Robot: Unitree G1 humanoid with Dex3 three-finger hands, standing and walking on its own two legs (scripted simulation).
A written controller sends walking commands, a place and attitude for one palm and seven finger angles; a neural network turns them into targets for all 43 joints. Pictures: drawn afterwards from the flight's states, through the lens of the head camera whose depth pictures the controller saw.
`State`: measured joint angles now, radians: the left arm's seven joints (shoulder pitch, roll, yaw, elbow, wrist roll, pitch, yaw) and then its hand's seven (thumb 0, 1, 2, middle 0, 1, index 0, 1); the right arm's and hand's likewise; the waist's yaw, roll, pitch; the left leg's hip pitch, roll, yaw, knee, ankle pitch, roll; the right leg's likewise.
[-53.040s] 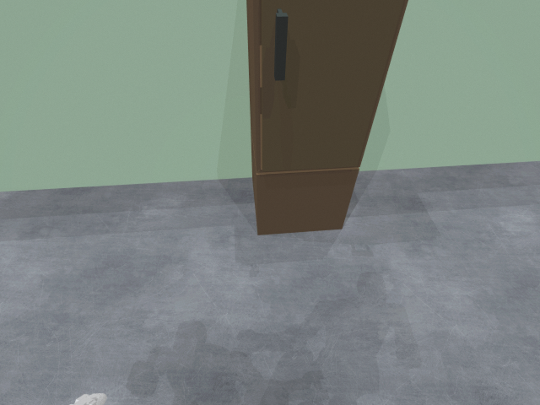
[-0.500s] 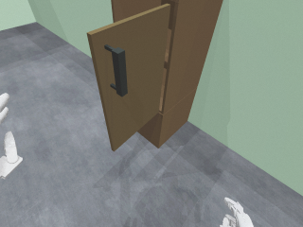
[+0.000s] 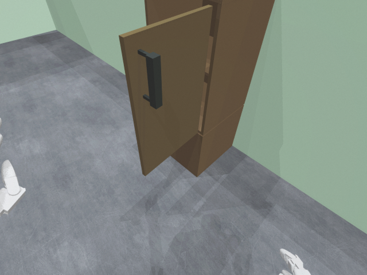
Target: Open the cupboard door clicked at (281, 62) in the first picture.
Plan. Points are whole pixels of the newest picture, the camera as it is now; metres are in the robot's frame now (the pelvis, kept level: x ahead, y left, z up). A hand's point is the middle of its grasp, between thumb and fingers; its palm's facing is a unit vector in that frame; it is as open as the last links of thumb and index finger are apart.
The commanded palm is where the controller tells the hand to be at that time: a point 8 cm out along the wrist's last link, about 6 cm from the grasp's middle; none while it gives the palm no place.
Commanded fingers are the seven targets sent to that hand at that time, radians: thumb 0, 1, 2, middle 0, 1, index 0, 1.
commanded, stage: stop stepping back and stand still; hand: left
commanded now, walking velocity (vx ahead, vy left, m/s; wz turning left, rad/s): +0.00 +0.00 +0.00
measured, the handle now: (149, 79) +0.59 +0.14 +0.13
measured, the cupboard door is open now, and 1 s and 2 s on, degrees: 93 93 93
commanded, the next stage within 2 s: let the arm hang, fingers relaxed in 0.08 s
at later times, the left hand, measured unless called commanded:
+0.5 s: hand out of the picture +0.03 +0.18 -0.17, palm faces +0.05 -0.98 -0.17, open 7.1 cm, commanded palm none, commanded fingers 0.00 0.90 0.90 -0.20 -0.30 -0.20 -0.30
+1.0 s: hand out of the picture -0.05 +0.18 -0.16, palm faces +0.08 -0.98 -0.20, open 7.4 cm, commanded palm none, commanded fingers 0.00 0.90 0.90 -0.20 -0.30 -0.20 -0.30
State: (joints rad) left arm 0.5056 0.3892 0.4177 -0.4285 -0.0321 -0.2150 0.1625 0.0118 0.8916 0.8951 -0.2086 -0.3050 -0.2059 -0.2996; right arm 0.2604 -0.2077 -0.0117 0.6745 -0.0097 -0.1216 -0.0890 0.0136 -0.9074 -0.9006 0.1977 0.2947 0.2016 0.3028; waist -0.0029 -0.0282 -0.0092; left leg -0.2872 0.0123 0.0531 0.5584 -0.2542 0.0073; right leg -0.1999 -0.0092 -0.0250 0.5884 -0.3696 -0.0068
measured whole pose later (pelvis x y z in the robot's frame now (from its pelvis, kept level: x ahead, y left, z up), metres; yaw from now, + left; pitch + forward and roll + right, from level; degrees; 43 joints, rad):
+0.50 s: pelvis -0.01 +0.00 +0.00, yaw +2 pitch +0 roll +0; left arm 0.28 0.18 0.01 0.93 0.01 0.05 0.02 0.00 0.98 0.89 -0.20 -0.30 -0.20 -0.30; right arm 0.19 -0.22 0.00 0.96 -0.03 0.02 -0.01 0.01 -0.91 -0.90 0.20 0.29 0.20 0.30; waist -0.01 -0.03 0.05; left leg -0.31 0.01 0.01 0.54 -0.22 0.00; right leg -0.18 -0.01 -0.07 0.52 -0.33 -0.01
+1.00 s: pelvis -0.02 +0.01 +0.01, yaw +2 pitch -2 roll +0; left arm 0.33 0.13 0.01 1.16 0.01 0.00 0.03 0.00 0.91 0.89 -0.20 -0.30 -0.19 -0.30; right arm 0.31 -0.11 0.00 1.15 -0.02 0.02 -0.03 0.00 -0.91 -0.90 0.20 0.29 0.20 0.30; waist -0.01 0.03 0.02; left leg -0.25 0.00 0.03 0.44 -0.17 0.02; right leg -0.14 -0.02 -0.06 0.45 -0.28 0.00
